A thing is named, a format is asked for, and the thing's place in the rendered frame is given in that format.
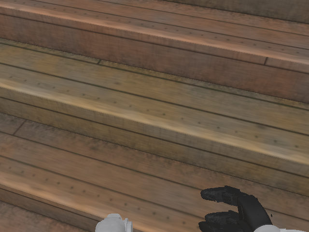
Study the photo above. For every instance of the left robot thigh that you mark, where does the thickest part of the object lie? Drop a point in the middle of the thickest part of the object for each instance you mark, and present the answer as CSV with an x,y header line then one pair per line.
x,y
115,224

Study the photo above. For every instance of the robot right hand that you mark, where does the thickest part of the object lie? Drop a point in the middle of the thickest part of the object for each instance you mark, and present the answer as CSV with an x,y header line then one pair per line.
x,y
251,215

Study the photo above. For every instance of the left robot shin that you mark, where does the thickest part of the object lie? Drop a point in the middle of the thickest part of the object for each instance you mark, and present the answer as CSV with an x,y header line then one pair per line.
x,y
112,216

